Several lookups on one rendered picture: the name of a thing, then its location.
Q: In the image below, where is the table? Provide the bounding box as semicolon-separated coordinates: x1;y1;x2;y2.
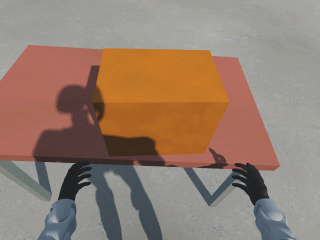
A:
0;45;280;207

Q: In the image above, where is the right robot hand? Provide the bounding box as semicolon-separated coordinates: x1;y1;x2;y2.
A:
232;162;269;206

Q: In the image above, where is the left robot forearm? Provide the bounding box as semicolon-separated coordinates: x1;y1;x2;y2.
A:
37;198;77;240

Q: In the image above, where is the carton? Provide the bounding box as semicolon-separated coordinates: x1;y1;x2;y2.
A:
92;48;230;157

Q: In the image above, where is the right robot forearm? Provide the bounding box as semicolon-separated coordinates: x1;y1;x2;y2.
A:
253;198;297;240

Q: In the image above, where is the left robot hand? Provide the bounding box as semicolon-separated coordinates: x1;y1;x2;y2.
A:
58;161;92;201

